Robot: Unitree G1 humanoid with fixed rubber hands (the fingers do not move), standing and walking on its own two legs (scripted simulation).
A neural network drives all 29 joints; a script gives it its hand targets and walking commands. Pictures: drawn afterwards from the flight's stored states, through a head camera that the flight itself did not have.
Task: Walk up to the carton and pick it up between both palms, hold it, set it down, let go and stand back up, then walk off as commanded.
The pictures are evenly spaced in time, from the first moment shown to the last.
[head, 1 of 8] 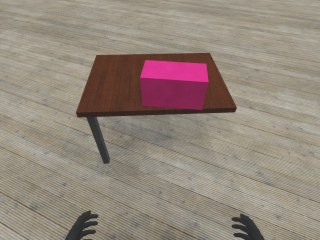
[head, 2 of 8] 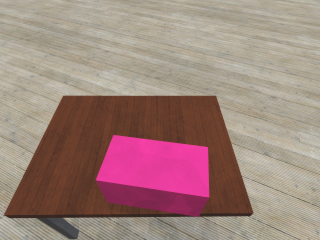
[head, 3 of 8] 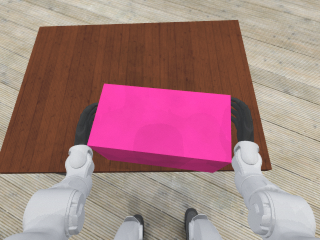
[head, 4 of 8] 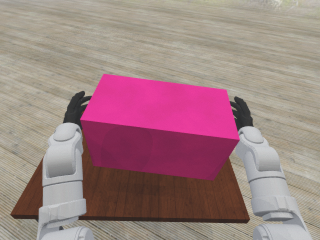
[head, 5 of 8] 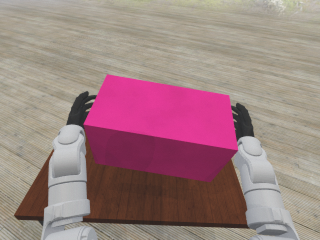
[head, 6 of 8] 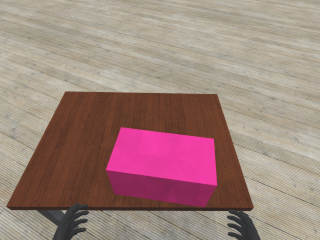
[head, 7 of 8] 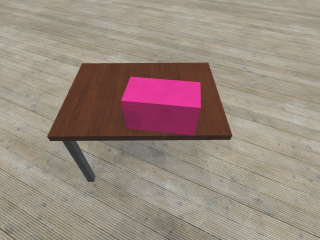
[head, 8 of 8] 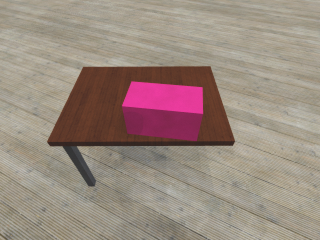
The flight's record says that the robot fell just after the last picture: no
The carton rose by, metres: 0.28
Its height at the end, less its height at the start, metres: +0.00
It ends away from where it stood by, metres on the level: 0.02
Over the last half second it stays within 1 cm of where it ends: yes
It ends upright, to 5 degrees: yes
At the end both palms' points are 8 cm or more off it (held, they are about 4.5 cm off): yes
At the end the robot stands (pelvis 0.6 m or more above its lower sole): yes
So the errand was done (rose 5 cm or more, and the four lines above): yes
